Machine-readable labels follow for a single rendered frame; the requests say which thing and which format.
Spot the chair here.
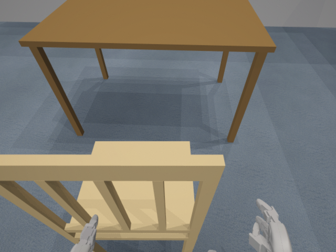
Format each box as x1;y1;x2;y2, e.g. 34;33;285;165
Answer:
0;141;225;252

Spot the table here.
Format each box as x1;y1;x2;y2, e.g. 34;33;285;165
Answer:
19;0;276;142

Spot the left robot hand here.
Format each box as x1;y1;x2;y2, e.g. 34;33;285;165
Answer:
70;214;98;252

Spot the right robot hand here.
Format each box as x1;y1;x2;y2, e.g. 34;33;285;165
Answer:
249;199;292;252

